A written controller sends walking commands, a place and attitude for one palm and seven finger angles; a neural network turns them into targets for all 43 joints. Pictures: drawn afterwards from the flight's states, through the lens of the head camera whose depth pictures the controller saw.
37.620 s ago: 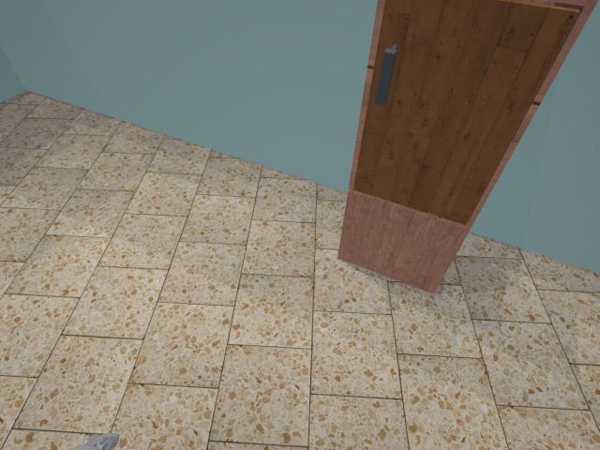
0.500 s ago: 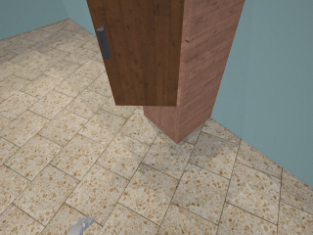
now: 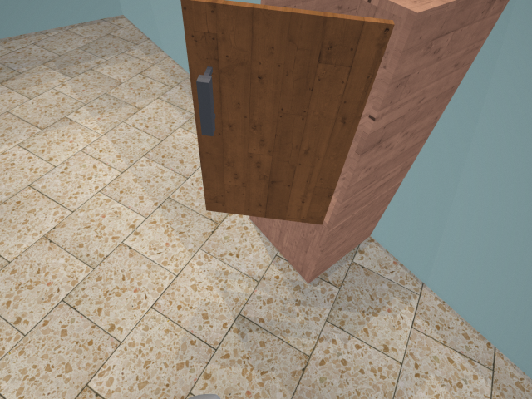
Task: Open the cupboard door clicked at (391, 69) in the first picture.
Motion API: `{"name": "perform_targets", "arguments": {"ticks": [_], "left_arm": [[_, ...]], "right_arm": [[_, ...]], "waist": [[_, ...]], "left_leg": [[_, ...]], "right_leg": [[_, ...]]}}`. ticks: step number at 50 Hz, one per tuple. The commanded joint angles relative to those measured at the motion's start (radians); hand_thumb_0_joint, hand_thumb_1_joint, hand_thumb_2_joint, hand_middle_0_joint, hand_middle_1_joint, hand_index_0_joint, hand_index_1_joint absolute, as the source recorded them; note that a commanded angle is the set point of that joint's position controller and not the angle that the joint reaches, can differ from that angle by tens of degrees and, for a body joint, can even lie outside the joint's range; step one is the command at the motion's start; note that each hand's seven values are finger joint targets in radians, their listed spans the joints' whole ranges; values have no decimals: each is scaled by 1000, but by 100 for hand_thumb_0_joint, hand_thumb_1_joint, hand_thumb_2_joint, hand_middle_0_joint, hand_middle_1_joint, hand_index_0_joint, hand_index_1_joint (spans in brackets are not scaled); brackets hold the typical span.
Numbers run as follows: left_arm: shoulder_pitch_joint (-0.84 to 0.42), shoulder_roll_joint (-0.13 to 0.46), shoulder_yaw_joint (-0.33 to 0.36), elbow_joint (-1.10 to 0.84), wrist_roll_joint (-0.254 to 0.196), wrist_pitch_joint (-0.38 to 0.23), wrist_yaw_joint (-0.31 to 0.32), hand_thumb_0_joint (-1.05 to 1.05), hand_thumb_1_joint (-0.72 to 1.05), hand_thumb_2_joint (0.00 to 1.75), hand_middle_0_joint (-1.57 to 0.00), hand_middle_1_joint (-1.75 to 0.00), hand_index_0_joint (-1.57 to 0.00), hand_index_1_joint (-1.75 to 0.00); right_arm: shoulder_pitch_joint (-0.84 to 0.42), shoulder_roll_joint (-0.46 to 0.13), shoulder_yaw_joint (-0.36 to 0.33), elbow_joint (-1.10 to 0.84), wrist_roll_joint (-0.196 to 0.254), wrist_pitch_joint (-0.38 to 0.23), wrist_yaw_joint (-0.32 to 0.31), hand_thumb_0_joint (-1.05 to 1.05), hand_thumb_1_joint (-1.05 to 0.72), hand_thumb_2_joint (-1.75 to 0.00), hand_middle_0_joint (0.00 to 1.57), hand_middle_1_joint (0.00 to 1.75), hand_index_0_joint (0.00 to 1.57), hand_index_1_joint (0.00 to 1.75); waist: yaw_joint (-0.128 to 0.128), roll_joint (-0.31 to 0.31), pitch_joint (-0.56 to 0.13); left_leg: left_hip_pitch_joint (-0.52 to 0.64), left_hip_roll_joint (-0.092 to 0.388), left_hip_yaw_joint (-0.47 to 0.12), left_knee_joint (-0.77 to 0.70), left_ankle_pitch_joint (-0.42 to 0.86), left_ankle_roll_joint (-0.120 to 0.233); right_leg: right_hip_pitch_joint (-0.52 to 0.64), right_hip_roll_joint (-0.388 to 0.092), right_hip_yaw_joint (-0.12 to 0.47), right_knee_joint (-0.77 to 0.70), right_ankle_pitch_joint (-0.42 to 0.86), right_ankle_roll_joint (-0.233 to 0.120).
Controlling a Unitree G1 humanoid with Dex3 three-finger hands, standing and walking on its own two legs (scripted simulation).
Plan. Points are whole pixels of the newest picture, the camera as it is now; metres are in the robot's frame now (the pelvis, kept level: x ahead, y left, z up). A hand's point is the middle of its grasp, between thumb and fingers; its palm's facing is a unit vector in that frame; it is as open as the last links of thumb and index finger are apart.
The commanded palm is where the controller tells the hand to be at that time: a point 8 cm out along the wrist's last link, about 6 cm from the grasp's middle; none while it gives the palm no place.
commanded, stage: come to a stop and stand still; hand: left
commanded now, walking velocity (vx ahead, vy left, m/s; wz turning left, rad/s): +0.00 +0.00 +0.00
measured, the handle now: (208, 101) +0.63 +0.18 +0.08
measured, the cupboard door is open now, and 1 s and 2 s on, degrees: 46 46 46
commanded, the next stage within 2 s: look again from close up in 1.32 s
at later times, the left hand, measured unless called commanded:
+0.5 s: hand (161, 393) +0.15 +0.18 -0.17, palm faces +0.02 -0.98 -0.21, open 7.3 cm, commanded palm none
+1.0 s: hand out of the picture +0.04 +0.18 -0.16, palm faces +0.02 -0.98 -0.20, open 7.4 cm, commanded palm none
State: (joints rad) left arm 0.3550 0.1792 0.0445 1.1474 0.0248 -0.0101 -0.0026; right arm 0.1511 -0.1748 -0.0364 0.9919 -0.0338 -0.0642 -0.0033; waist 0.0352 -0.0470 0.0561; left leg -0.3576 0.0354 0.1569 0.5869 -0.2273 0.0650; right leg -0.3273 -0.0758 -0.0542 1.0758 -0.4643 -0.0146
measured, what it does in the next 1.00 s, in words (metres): steps on the spot: right foot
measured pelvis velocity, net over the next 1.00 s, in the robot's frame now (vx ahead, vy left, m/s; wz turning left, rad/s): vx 0.04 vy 0.00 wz -0.01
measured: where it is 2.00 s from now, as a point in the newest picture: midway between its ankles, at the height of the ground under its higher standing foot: outside the picture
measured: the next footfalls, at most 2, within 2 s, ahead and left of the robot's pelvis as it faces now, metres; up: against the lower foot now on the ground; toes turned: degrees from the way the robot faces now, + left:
right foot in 0.26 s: +0.09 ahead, -0.12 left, +0.00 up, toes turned +0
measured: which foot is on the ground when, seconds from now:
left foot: down 0.00-1.00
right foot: up 0.00-0.24, down 0.26-1.00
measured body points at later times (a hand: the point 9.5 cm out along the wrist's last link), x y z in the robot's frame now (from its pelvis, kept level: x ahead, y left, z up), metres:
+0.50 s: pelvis +0.06 +0.00 +0.00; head +0.10 +0.01 +0.45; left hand +0.15 +0.23 -0.15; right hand +0.08 -0.23 -0.15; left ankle +0.04 +0.10 -0.72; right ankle +0.08 -0.13 -0.73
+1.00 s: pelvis +0.04 +0.00 +0.01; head +0.05 +0.00 +0.46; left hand +0.04 +0.23 -0.14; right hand +0.06 -0.23 -0.14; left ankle +0.05 +0.10 -0.73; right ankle +0.01 -0.13 -0.73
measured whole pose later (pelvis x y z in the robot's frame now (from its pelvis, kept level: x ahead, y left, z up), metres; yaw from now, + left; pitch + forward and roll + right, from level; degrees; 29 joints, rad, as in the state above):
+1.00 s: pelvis +0.04 +0.00 +0.01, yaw +0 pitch -1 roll +0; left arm 0.26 0.16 0.00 1.12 0.01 0.00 0.03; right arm 0.23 -0.17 -0.02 1.11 -0.01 0.00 -0.02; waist 0.00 0.00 0.03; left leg -0.19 0.01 0.10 0.42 -0.21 0.02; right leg -0.14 -0.02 0.00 0.44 -0.28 0.01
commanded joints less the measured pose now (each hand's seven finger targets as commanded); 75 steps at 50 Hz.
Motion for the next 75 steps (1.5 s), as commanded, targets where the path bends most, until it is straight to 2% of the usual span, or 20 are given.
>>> {"name": "perform_targets", "arguments": {"ticks": [1, 6, 10, 14, 17, 20, 23, 25, 27, 29, 35, 39, 40, 43, 54, 70, 71, 72, 73, 75], "left_arm": [[-33, 13, 2, -99, 0, -23, -7, 0, 90, 90, -20, -30, -20, -30], [-4, -9, -10, -80, -10, 13, 18, 0, 90, 90, -20, -30, -20, -30], [-42, 54, 7, -109, -5, 33, 22, 0, 90, 90, -20, -30, -20, -30], [-86, 121, 14, -153, 2, 29, 29, 0, 90, 90, -20, -30, -20, -30], [-94, 154, 20, -161, -4, 15, 38, 0, 90, 90, -20, -30, -20, -30], [-111, 165, 25, -162, -4, 12, 49, 0, 90, 90, -20, -30, -20, -30], [-161, 171, 34, -172, -1, 16, 49, 0, 90, 90, -20, -30, -20, -30], [-181, 154, 32, -174, -12, 22, 47, 0, 90, 90, -20, -30, -20, -30], [-146, 77, 17, -195, -22, 32, 37, 0, 90, 90, -20, -30, -20, -30], [-193, 74, 15, -192, -13, 54, 39, 0, 90, 90, -20, -30, -20, -30], [-149, 49, 4, -148, -17, 33, 28, 0, 90, 90, -20, -30, -20, -30], [-119, 94, -4, -115, -14, 11, 36, 0, 90, 90, -20, -30, -20, -30], [-115, 102, -7, -111, -13, 11, 33, 0, 90, 90, -20, -30, -20, -30], [-101, 82, -18, -89, -17, -4, 37, 0, 90, 90, -20, -30, -20, -30], [-45, 65, -28, -47, -18, -4, 37, 0, 90, 90, -20, -30, -20, -30], [1, 26, -28, -25, -20, -10, 43, 0, 90, 90, -20, -30, -20, -30], [58, 56, -40, -11, 4, -35, 79, 0, 90, 90, -20, -30, -20, -30], [12, 90, -32, -65, -8, -39, 72, 0, 90, 90, -20, -30, -20, -30], [-25, 79, -35, -81, -8, -38, 65, 0, 90, 90, -20, -30, -20, -30], [-1, 63, -35, -88, -7, -41, 58, 0, 90, 90, -20, -30, -20, -30]], "right_arm": [[168, -112, -10, 22, 6, -8, -26, 0, -90, -90, 20, 30, 20, 30], [106, -102, -2, 30, 10, 13, -41, 0, -90, -90, 20, 30, 20, 30], [88, -126, -19, 44, 14, 50, -45, 0, -90, -90, 20, 30, 20, 30], [138, -103, -32, 41, 21, 70, -36, 0, -90, -90, 20, 30, 20, 30], [179, -81, -36, 39, 26, 85, -33, 0, -90, -90, 20, 30, 20, 30], [148, -51, -31, 23, 30, 100, -28, 0, -90, -90, 20, 30, 20, 30], [149, -41, -26, 24, 32, 105, -29, 0, -90, -90, 20, 30, 20, 30], [199, -42, -22, 49, 27, 95, -27, 0, -90, -90, 20, 30, 20, 30], [157, -140, -31, 18, 11, 78, -30, 0, -90, -90, 20, 30, 20, 30], [131, -128, -26, 14, 5, 70, -43, 0, -90, -90, 20, 30, 20, 30], [122, -127, -22, 35, 13, 54, -47, 0, -90, -90, 20, 30, 20, 30], [121, -81, -14, 47, 29, 58, -33, 0, -90, -90, 20, 30, 20, 30], [121, -79, -14, 48, 26, 57, -27, 0, -90, -90, 20, 30, 20, 30], [132, -95, -12, 71, 24, 56, -28, 0, -90, -90, 20, 30, 20, 30], [160, -63, 8, 123, 21, 64, -24, 0, -90, -90, 20, 30, 20, 30], [217, -27, 12, 152, 21, 53, -35, 0, -90, -90, 20, 30, 20, 30], [111, -73, 18, 75, 30, 30, -19, 0, -90, -90, 20, 30, 20, 30], [169, -23, 19, 53, 21, 41, -14, 0, -90, -90, 20, 30, 20, 30], [214, -35, 18, 58, 17, 41, -13, 0, -90, -90, 20, 30, 20, 30], [221, -40, 21, 45, 15, 28, -13, 0, -90, -90, 20, 30, 20, 30]], "waist": [[-41, 163, -49], [-11, 111, -96], [-9, 165, -41], [-32, 101, -30], [-46, -121, -170], [-25, -180, -148], [-40, -145, -124], [-63, -83, -128], [-27, 228, -108], [-41, 253, -11], [-32, 168, -109], [-46, 68, -48], [-49, 91, -43], [-54, -55, -85], [-43, 19, 48], [-38, 39, 29], [-8, 107, 52], [-63, 135, -5], [-75, 124, -20], [-56, 134, -67]], "left_leg": [[160, 281, -253, -371, 180, 88], [103, 247, -136, -276, 548, 74], [75, 246, -178, -220, 401, 59], [48, 127, -151, -139, 174, -26], [107, 28, -57, 46, 121, -72], [-12, -29, -95, 227, -309, -91], [5, -23, -112, 112, -261, -102], [142, 0, -107, -137, 17, -94], [137, 241, -342, -240, 390, 32], [44, 271, -374, -312, 334, 110], [244, 195, -255, -215, 515, 75], [156, 75, -192, -212, 108, -41], [180, 60, -188, -225, 101, -47], [246, 71, -172, -200, 162, -45], [188, 59, -168, -266, -2, -51], [184, 66, -169, -253, 85, -52], [128, 78, -142, -52, 197, -70], [143, 48, -157, -91, -10, -63], [125, 56, -170, -113, -23, -55], [138, 72, -185, -118, 123, -36]], "right_leg": [[-200, -52, 39, 46, 101, 9], [42, -5, 5, -304, 168, 35], [88, 7, 3, -466, 205, 24], [95, -77, 88, -545, 571, -35], [155, -190, 177, -570, 856, -106], [219, -273, 219, -633, 1069, -196], [226, -238, 173, -605, 1008, -176], [159, -173, 127, -543, 796, -97], [52, -4, 6, -447, 256, 22], [8, 37, 55, -235, -53, 18], [71, 35, 35, -479, 85, 19], [144, -59, 145, -711, 368, -26], [110, -60, 144, -701, 355, -25], [118, -44, 136, -706, 406, -15], [74, -29, 140, -786, 200, -20], [121, -27, 123, -762, 293, -20], [78, -65, 153, -738, 560, -14], [73, -82, 177, -727, 341, -42], [59, -40, 151, -691, 183, -49], [101, -12, 118, -637, 285, -44]]}}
